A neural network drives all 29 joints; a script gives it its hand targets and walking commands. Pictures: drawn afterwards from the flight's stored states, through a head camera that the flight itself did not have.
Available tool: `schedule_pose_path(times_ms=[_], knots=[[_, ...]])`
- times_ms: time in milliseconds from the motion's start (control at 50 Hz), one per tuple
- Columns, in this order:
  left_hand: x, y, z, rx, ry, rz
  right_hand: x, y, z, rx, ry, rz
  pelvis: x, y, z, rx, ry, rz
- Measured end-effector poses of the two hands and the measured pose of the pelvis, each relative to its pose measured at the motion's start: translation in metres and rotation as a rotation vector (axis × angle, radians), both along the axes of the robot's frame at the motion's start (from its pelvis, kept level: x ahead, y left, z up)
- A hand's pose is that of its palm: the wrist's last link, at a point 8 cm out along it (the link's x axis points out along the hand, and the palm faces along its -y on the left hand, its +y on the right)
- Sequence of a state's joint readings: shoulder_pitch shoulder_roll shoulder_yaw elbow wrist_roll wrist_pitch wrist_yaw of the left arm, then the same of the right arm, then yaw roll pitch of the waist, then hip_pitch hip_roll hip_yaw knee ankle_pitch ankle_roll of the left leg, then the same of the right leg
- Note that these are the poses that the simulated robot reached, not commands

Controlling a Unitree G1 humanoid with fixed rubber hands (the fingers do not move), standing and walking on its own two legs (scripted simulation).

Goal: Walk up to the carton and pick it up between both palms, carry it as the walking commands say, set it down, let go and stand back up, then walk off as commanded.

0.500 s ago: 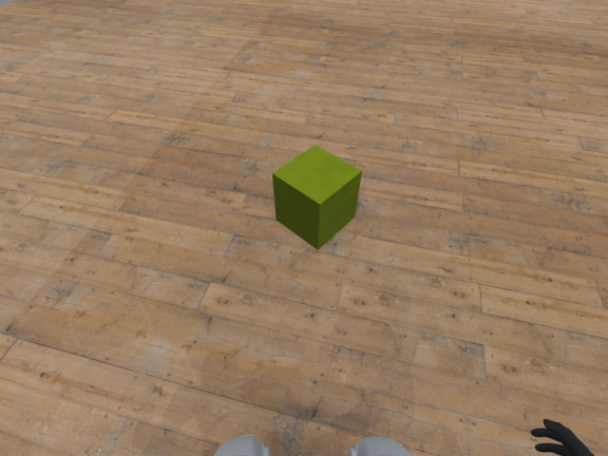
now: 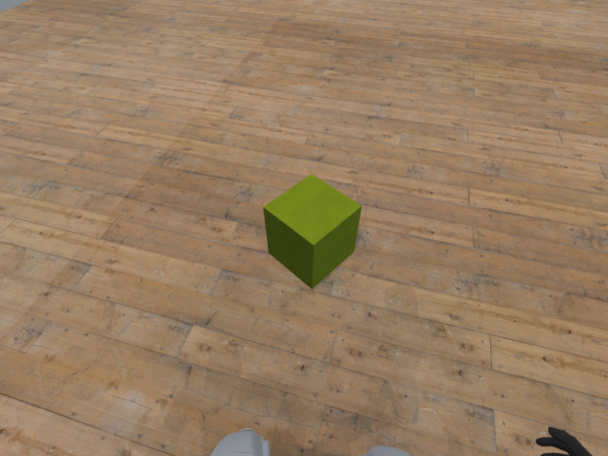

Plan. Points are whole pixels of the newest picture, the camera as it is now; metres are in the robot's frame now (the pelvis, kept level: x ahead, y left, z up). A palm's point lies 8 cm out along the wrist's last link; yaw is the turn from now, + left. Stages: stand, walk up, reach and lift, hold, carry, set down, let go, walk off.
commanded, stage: walk up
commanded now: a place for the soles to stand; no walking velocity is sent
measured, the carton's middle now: (311, 231) +0.95 -0.01 -0.59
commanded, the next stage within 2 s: none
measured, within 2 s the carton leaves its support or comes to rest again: neither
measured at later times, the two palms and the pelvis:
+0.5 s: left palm (94, 396) +0.21 +0.31 -0.07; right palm (562, 362) +0.26 -0.38 -0.08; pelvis +0.16 -0.04 +0.00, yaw +1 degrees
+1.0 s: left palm (137, 294) +0.38 +0.31 -0.07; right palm (529, 286) +0.41 -0.39 -0.10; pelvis +0.32 -0.05 -0.01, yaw +1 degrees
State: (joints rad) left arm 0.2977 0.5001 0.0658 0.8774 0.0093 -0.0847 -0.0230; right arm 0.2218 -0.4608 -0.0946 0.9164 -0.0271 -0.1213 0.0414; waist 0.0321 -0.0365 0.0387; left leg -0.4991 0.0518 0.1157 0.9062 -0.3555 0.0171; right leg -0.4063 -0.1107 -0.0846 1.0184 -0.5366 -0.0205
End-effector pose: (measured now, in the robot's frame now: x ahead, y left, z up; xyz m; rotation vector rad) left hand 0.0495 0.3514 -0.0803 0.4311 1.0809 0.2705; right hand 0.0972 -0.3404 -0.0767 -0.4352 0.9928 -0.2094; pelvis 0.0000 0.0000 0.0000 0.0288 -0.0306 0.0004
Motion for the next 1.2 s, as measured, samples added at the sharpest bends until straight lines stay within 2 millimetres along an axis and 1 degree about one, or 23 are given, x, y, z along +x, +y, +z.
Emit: schedule_pose_path(times_ms=[40,60,100,200,240,260,320,400,460,520,580,600,640,720,780,820,840,900,960,1040,1100,1140,1200], knots=[[0.013,-0.005,-0.004,-0.007,0.036,0.001,0.011,-0.003,0.001,-0.007,-0.023,-0.015,0.015,0.001,0.0,0.0,0.004,-0.003],[0.023,-0.009,-0.004,-0.01,0.044,-0.008,0.013,-0.006,0.002,-0.009,-0.025,-0.032,0.022,0.0,0.001,-0.002,0.003,-0.004],[0.049,-0.017,-0.001,-0.015,0.032,-0.034,0.014,-0.011,0.003,-0.012,-0.008,-0.062,0.035,-0.005,0.004,0.0,-0.002,-0.015],[0.127,-0.046,0.009,-0.036,-0.061,-0.107,0.01,-0.032,-0.002,-0.001,0.077,-0.107,0.064,-0.025,0.007,-0.005,-0.011,-0.031],[0.152,-0.054,0.01,-0.02,-0.104,-0.127,0.017,-0.045,-0.01,-0.001,0.103,-0.121,0.078,-0.036,0.001,-0.026,-0.013,-0.032],[0.16,-0.056,0.01,-0.007,-0.122,-0.128,0.023,-0.049,-0.014,0.0,0.112,-0.126,0.084,-0.04,-0.002,-0.032,-0.012,-0.029],[0.17,-0.058,0.011,0.009,-0.135,-0.095,0.052,-0.055,-0.018,0.002,0.12,-0.111,0.102,-0.047,-0.004,-0.051,-0.022,-0.013],[0.168,-0.055,0.016,0.019,-0.115,-0.042,0.103,-0.051,-0.016,0.016,0.08,-0.068,0.127,-0.046,0.001,-0.067,-0.029,0.009],[0.162,-0.046,0.015,0.024,-0.071,-0.009,0.142,-0.043,-0.011,0.026,0.053,-0.024,0.146,-0.043,0.003,-0.057,-0.028,0.022],[0.158,-0.032,0.009,0.03,-0.017,0.019,0.177,-0.033,-0.006,0.025,0.029,0.007,0.167,-0.036,0.001,-0.039,-0.023,0.022],[0.165,-0.022,-0.002,0.032,0.043,0.041,0.201,-0.03,-0.005,0.001,-0.013,0.013,0.189,-0.027,-0.005,0.004,-0.019,0.008],[0.171,-0.022,-0.005,0.03,0.06,0.041,0.204,-0.031,-0.005,-0.005,-0.025,0.002,0.195,-0.025,-0.006,0.003,-0.017,0.006],[0.191,-0.026,-0.006,0.024,0.076,0.023,0.206,-0.034,-0.005,-0.008,-0.027,-0.034,0.208,-0.024,-0.005,0.001,-0.018,-0.001],[0.25,-0.037,0.0,0.013,0.025,-0.034,0.199,-0.04,-0.008,-0.001,0.024,-0.09,0.23,-0.032,-0.001,0.006,-0.022,-0.024],[0.294,-0.05,0.006,0.009,-0.033,-0.075,0.196,-0.05,-0.014,0.012,0.081,-0.116,0.248,-0.042,-0.001,-0.007,-0.022,-0.031],[0.315,-0.055,0.007,0.026,-0.073,-0.088,0.203,-0.058,-0.023,0.013,0.111,-0.127,0.262,-0.05,-0.006,-0.031,-0.02,-0.031],[0.321,-0.055,0.007,0.039,-0.087,-0.087,0.209,-0.06,-0.026,0.013,0.122,-0.131,0.269,-0.053,-0.009,-0.038,-0.016,-0.027],[0.329,-0.054,0.007,0.055,-0.094,-0.05,0.241,-0.061,-0.031,0.017,0.133,-0.111,0.288,-0.056,-0.011,-0.065,-0.021,-0.011],[0.328,-0.05,0.008,0.062,-0.075,-0.011,0.282,-0.057,-0.028,0.021,0.101,-0.078,0.307,-0.053,-0.008,-0.074,-0.027,0.003],[0.323,-0.039,0.006,0.069,-0.014,0.027,0.338,-0.045,-0.021,0.018,0.051,-0.032,0.332,-0.043,-0.006,-0.059,-0.025,0.012],[0.325,-0.028,-0.001,0.065,0.046,0.039,0.373,-0.032,-0.018,0.011,0.013,-0.015,0.348,-0.03,-0.009,-0.043,-0.019,0.006],[0.333,-0.024,-0.009,0.051,0.075,0.046,0.388,-0.022,-0.019,0.004,-0.002,-0.01,0.357,-0.021,-0.011,-0.018,-0.018,0.004],[0.353,-0.022,-0.015,0.029,0.086,0.046,0.399,-0.007,-0.023,0.01,-0.003,-0.016,0.365,-0.01,-0.011,-0.036,-0.008,0.0]])
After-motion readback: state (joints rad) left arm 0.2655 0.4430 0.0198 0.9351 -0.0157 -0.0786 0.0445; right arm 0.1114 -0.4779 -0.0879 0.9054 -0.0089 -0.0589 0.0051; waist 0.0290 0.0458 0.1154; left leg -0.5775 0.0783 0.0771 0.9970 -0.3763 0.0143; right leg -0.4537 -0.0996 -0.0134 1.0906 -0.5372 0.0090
